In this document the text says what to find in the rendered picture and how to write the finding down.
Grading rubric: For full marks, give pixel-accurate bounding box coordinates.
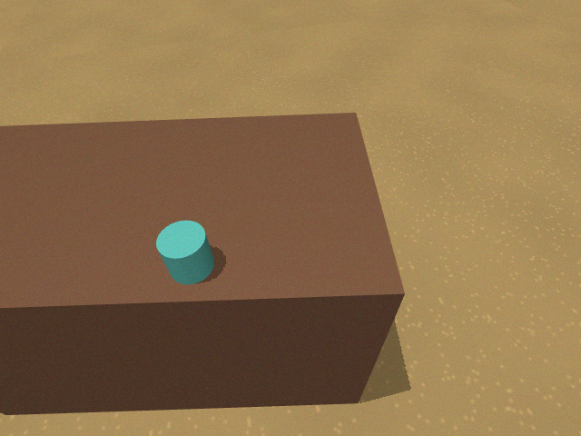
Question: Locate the can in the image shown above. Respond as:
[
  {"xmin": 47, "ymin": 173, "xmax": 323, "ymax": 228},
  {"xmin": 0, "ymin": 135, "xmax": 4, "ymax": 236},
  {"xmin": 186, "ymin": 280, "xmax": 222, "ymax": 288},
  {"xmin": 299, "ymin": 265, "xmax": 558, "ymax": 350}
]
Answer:
[{"xmin": 156, "ymin": 221, "xmax": 214, "ymax": 284}]

